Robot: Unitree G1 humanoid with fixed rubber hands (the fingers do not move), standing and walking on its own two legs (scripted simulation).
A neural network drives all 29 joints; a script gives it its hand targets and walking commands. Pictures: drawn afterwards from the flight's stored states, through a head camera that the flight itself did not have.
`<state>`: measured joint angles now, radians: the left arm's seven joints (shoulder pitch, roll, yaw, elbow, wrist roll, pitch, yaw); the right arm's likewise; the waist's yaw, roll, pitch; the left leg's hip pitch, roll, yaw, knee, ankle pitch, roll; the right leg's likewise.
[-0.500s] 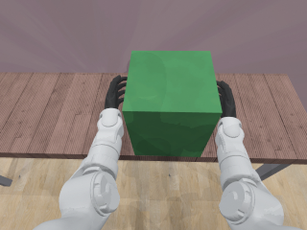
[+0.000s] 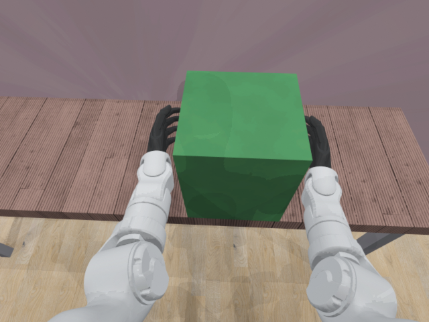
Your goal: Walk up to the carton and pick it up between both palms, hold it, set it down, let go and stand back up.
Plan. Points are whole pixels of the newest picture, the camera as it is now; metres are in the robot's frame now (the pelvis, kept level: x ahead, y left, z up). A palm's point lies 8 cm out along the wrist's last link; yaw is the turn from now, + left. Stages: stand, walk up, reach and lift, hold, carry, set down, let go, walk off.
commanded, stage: reach and lift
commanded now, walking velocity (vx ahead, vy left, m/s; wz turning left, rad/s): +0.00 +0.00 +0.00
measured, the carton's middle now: (236, 152) +0.46 -0.06 +0.01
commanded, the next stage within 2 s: none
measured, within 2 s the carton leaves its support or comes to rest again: leaves its support in 1.10 s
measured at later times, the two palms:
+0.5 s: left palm (157, 156) +0.42 +0.10 +0.06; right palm (319, 165) +0.38 -0.20 +0.05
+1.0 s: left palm (159, 159) +0.42 +0.10 +0.06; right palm (322, 167) +0.38 -0.20 +0.05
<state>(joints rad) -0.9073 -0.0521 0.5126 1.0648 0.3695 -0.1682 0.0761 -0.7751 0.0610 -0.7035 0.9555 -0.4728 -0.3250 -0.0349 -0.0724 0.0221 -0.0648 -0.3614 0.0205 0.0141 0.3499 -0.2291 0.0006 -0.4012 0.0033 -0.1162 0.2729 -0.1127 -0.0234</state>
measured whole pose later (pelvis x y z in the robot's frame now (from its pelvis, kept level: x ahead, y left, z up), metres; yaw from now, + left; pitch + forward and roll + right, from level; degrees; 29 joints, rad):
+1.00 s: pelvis -0.03 -0.01 +0.00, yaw +1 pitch +18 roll +0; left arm -0.95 0.03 0.37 1.25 0.23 -0.24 0.13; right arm -0.83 -0.04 -0.55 1.21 -0.35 -0.44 -0.12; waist -0.06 0.01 -0.17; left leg -0.50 0.03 0.02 0.38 -0.19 -0.02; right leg -0.53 0.00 -0.14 0.30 -0.08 -0.05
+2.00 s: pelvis -0.03 +0.00 +0.00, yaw +1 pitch -2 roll -1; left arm -0.87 0.02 0.32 0.80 0.22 0.31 0.09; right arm -0.81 -0.02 -0.32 0.94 -0.04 0.02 -0.12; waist -0.06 -0.03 -0.03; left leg -0.11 0.02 0.01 0.36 -0.22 0.00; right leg -0.14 0.00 -0.12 0.27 -0.11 -0.02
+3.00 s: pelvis -0.05 +0.00 +0.00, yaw +3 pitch -8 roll -1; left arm -0.87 0.03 0.36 0.44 0.30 0.69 0.00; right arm -0.85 -0.02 -0.16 0.69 0.13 0.34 -0.20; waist -0.11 -0.04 0.02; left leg -0.02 0.01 -0.02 0.36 -0.21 0.00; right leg -0.03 0.00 -0.13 0.27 -0.10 -0.02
